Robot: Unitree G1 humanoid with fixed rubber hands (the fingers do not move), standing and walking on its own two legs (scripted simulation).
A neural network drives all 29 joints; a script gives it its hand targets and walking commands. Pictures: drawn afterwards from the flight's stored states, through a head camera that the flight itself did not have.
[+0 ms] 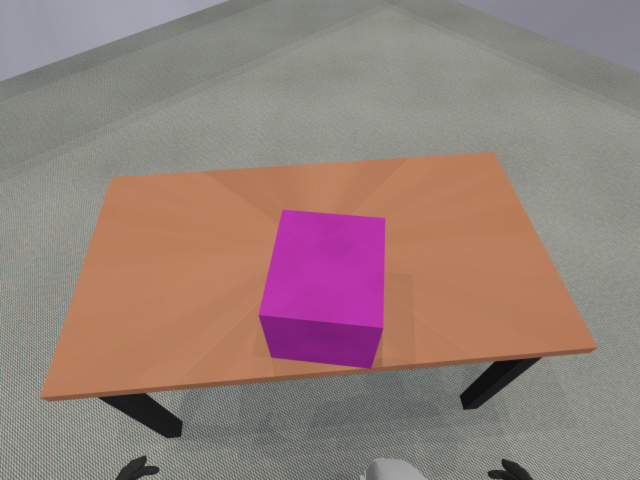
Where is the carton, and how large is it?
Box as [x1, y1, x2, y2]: [259, 210, 384, 368]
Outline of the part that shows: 282,210 259,311 260,321 271,357 370,368 382,330 384,218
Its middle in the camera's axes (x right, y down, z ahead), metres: +0.02 +0.08 +0.67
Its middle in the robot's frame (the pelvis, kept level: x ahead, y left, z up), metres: +0.42 -0.01 -0.12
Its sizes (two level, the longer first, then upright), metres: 0.198 0.175 0.169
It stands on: a table, 0.55 m high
